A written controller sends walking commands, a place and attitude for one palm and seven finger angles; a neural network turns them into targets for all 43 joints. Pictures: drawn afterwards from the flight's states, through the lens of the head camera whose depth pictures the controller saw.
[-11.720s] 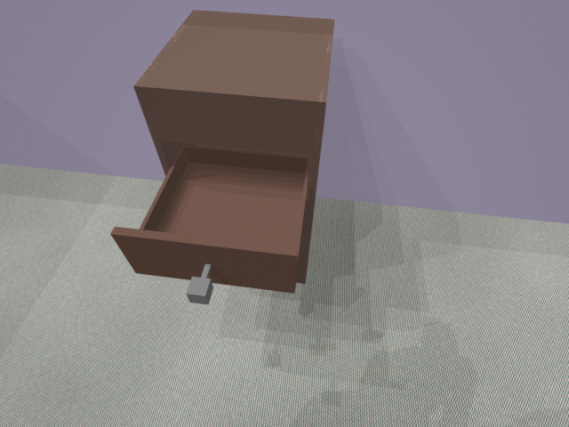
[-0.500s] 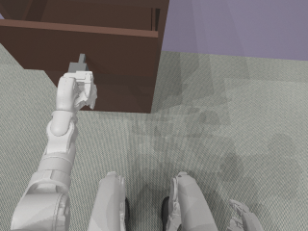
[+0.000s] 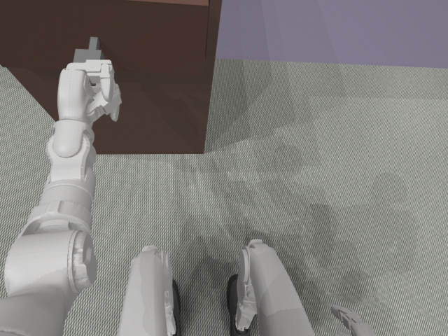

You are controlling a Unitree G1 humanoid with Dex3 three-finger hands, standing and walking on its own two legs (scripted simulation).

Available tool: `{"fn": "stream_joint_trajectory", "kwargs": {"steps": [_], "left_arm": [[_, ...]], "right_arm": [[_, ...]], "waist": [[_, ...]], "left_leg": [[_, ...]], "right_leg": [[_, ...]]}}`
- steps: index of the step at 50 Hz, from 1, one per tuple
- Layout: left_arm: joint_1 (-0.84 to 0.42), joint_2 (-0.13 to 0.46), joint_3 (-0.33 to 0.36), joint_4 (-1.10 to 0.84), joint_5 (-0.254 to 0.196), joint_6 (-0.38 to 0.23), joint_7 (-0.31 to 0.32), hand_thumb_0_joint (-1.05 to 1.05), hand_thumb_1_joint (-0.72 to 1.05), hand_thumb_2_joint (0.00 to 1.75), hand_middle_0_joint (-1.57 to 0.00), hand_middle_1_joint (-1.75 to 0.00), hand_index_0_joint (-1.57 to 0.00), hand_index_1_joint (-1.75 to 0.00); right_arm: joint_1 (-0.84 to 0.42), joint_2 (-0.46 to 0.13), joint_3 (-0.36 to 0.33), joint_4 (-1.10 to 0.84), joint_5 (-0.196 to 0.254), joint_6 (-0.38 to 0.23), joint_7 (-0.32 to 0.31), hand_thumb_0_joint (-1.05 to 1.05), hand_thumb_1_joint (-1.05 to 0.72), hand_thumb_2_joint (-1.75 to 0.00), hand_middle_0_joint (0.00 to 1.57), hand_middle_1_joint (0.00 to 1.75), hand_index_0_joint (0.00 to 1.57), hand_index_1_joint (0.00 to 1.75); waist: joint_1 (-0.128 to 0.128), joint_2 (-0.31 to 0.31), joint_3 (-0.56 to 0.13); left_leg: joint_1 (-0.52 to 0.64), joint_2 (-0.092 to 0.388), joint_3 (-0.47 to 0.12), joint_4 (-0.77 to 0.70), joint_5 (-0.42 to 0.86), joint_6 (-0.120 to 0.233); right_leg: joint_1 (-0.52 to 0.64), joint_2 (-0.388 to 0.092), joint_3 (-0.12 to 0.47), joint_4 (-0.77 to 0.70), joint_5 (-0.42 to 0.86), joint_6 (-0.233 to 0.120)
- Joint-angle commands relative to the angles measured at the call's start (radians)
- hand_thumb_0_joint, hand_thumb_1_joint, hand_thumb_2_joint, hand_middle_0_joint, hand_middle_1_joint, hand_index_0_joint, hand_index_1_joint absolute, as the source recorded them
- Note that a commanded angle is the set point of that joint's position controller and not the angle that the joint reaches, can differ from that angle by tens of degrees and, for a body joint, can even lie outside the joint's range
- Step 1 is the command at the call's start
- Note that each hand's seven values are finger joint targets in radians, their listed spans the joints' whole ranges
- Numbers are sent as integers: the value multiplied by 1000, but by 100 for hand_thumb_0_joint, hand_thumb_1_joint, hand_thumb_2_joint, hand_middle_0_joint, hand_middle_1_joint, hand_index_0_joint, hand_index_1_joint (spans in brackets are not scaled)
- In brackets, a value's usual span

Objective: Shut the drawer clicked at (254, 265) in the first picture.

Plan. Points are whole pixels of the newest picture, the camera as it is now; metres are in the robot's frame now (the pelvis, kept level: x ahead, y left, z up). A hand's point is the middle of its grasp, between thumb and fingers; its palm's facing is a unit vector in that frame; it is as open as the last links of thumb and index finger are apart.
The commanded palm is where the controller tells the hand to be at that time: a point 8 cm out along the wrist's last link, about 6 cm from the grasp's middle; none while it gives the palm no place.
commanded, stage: push the drawer shut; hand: left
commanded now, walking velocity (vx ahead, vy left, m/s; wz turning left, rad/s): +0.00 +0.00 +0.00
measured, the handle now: (92, 58) +0.58 +0.20 +0.03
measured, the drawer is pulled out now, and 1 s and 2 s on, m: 0.03 0.00 0.00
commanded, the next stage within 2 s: pull the fist back off the drawer in 0.54 s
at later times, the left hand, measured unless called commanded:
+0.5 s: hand (119, 78) +0.54 +0.15 +0.02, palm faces -0.02 -1.00 -0.06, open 3.4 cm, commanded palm +0.57 +0.18 +0.03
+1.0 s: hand (118, 78) +0.54 +0.15 +0.03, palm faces -0.03 -1.00 -0.05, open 3.4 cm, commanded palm +0.53 +0.18 +0.03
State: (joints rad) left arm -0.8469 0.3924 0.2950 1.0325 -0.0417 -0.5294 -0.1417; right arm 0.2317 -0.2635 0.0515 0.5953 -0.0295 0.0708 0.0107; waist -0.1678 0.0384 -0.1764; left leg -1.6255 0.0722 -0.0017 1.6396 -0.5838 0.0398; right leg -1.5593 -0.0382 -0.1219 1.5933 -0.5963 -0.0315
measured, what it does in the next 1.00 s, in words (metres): stands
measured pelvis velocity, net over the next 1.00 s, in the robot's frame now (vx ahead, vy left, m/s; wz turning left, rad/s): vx -0.03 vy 0.01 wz -0.07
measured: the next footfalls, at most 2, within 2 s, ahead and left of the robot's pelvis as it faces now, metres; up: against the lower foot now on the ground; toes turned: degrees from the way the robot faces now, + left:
none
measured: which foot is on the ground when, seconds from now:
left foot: down 0.00-1.00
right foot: down 0.00-1.00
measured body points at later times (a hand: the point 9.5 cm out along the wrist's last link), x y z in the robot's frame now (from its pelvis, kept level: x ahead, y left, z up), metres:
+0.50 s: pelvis -0.01 +0.00 -0.01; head +0.19 +0.04 +0.39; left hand +0.54 +0.21 +0.03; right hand +0.03 -0.27 -0.12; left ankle +0.07 +0.10 -0.53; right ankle +0.07 -0.11 -0.53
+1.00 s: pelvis -0.03 +0.01 -0.02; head +0.17 +0.05 +0.38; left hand +0.54 +0.21 +0.03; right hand -0.02 -0.26 -0.12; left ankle +0.07 +0.10 -0.53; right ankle +0.06 -0.11 -0.53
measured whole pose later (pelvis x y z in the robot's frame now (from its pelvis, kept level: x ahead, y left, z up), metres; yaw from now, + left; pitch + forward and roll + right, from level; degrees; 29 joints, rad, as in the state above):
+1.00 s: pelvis -0.03 +0.01 -0.02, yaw -4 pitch +33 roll -7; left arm -1.05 0.56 0.37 1.16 0.02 -0.43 -0.14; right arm 0.30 -0.26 0.11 0.60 -0.04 0.04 0.01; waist -0.25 0.03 -0.15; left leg -1.73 0.06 -0.04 1.69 -0.54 0.05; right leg -1.66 0.01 -0.13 1.60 -0.52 -0.02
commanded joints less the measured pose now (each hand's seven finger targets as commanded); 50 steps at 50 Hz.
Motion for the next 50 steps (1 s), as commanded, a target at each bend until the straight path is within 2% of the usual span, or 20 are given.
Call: {"fn": "stream_joint_trajectory", "kwargs": {"steps": [1,3,6,7,8,12,15,17,19,23,29,30,32,40,42,44,45,46,47,50], "left_arm": [[-498,242,62,-194,-17,-43,30,0,90,90,-140,-160,-140,-160],[-504,251,66,-180,-11,-37,31,0,90,90,-140,-160,-140,-160],[-554,258,65,-184,-3,-34,37,0,90,90,-140,-160,-140,-160],[-559,272,72,-180,4,-34,38,0,90,90,-140,-160,-140,-160],[-571,260,61,-172,4,-29,39,0,90,90,-140,-160,-140,-160],[-621,312,88,-150,15,-20,39,0,90,90,-140,-160,-140,-160],[-652,327,86,-107,25,-8,37,0,90,90,-140,-160,-140,-160],[-680,354,101,-120,30,-5,36,0,90,90,-140,-160,-140,-160],[-726,352,92,-114,32,-2,37,0,90,90,-140,-160,-140,-160],[-789,392,93,-80,46,16,50,0,90,90,-140,-160,-140,-160],[-889,388,44,-87,62,15,65,0,90,90,-140,-160,-140,-160],[-898,417,58,-88,64,15,68,0,90,90,-140,-160,-140,-160],[-918,412,39,-89,68,18,71,0,90,90,-140,-160,-140,-160],[-847,441,72,-71,58,38,56,0,90,90,-140,-160,-140,-160],[-809,449,93,-70,49,43,49,0,90,90,-140,-160,-140,-160],[-761,452,109,-67,43,44,43,0,90,90,-140,-160,-140,-160],[-748,452,115,-88,35,44,40,0,90,90,-140,-160,-140,-160],[-715,459,133,-94,29,44,37,0,90,90,-140,-160,-140,-160],[-667,454,146,-89,21,46,36,0,90,90,-140,-160,-140,-160],[-604,416,140,-126,1,43,26,0,90,90,-140,-160,-140,-160]], "right_arm": [[163,-191,-68,-58,-10,-4,-12,0,-90,-90,20,30,20,30],[172,-190,-67,-57,-11,1,-10,0,-90,-90,20,30,20,30],[184,-194,-67,-50,-14,6,-7,0,-90,-90,20,30,20,30],[189,-195,-66,-49,-15,7,-7,0,-90,-90,20,30,20,30],[189,-193,-66,-46,-14,8,-6,0,-90,-90,20,30,20,30],[206,-197,-59,-38,-17,11,-5,0,-90,-90,20,30,20,30],[218,-199,-55,-32,-20,11,-8,0,-90,-90,20,30,20,30],[226,-199,-52,-31,-22,10,-8,0,-90,-90,20,30,20,30],[235,-197,-50,-27,-21,9,-11,0,-90,-90,20,30,20,30],[234,-203,-41,-20,-20,2,-20,0,-90,-90,20,30,20,30],[234,-204,-30,-18,-20,-28,-29,0,-90,-90,20,30,20,30],[232,-209,-28,-18,-21,-32,-31,0,-90,-90,20,30,20,30],[224,-210,-25,-17,-19,-42,-33,0,-90,-90,20,30,20,30],[224,-220,-18,-31,-17,-59,-29,0,-90,-90,20,30,20,30],[223,-220,-19,-33,-15,-56,-27,0,-90,-90,20,30,20,30],[222,-217,-18,-40,-14,-54,-27,0,-90,-90,20,30,20,30],[218,-217,-20,-45,-14,-53,-26,0,-90,-90,20,30,20,30],[220,-217,-21,-46,-14,-50,-24,0,-90,-90,20,30,20,30],[219,-217,-24,-51,-11,-46,-23,0,-90,-90,20,30,20,30],[214,-215,-28,-55,-9,-41,-18,0,-90,-90,20,30,20,30]], "waist": [[-45,123,-573],[-49,108,-578],[-61,137,-584],[-56,143,-592],[-68,138,-586],[-76,142,-578],[-94,143,-558],[-92,166,-589],[-114,156,-558],[-134,144,-523],[-163,219,-529],[-161,219,-536],[-171,226,-537],[-133,230,-536],[-120,197,-538],[-103,190,-530],[-94,211,-532],[-79,196,-542],[-70,165,-544],[-55,173,-548]], "left_leg": [[450,-48,-93,-196,149,-2],[441,-47,-92,-192,156,0],[465,-42,-104,-190,165,-1],[464,-43,-103,-188,166,-2],[456,-43,-100,-183,162,1],[429,-43,-102,-178,147,3],[412,-40,-103,-168,142,6],[419,-39,-103,-161,155,6],[409,-38,-109,-160,146,9],[337,-42,-102,-153,45,13],[362,-43,-120,-169,-29,13],[352,-44,-117,-166,-45,11],[344,-43,-120,-170,-82,12],[304,-50,-122,-189,-122,8],[289,-50,-120,-191,-128,7],[281,-49,-116,-196,-122,8],[285,-49,-114,-199,-107,5],[291,-48,-116,-205,-95,4],[292,-46,-117,-212,-94,3],[330,-42,-123,-230,-72,0]], "right_leg": [[221,55,81,-219,116,9],[236,59,83,-223,121,9],[196,60,77,-214,125,9],[201,60,78,-211,125,8],[200,61,80,-219,124,10],[201,63,80,-217,113,9],[181,67,79,-219,109,10],[184,68,80,-211,116,9],[167,69,78,-214,114,11],[157,71,85,-223,52,14],[96,69,80,-216,17,10],[103,69,85,-219,8,10],[94,70,90,-222,-12,10],[138,69,95,-225,-39,3],[163,71,101,-231,-48,4],[177,73,101,-233,-53,3],[182,71,102,-233,-42,2],[198,72,99,-231,-35,1],[207,73,97,-234,-37,3],[201,73,87,-229,-14,4]]}}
